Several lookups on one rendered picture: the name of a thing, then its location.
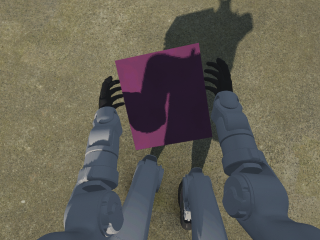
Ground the robot left forearm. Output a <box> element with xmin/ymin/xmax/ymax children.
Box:
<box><xmin>63</xmin><ymin>106</ymin><xmax>123</xmax><ymax>227</ymax></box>

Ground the left robot upper arm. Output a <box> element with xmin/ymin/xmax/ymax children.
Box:
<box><xmin>37</xmin><ymin>189</ymin><xmax>124</xmax><ymax>240</ymax></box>

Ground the robot right shin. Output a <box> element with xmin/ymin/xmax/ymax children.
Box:
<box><xmin>183</xmin><ymin>167</ymin><xmax>212</xmax><ymax>220</ymax></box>

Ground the left robot hand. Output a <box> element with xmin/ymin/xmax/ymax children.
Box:
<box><xmin>98</xmin><ymin>76</ymin><xmax>125</xmax><ymax>109</ymax></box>

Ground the right robot hand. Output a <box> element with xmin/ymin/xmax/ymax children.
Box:
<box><xmin>204</xmin><ymin>58</ymin><xmax>233</xmax><ymax>96</ymax></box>

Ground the right robot upper arm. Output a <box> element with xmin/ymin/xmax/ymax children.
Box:
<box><xmin>222</xmin><ymin>172</ymin><xmax>320</xmax><ymax>240</ymax></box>

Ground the robot right forearm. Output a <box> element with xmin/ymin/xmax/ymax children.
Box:
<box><xmin>211</xmin><ymin>90</ymin><xmax>289</xmax><ymax>206</ymax></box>

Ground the carton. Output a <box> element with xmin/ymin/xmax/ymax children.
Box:
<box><xmin>115</xmin><ymin>43</ymin><xmax>213</xmax><ymax>150</ymax></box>

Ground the right robot foot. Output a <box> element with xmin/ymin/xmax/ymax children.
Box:
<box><xmin>178</xmin><ymin>182</ymin><xmax>192</xmax><ymax>231</ymax></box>

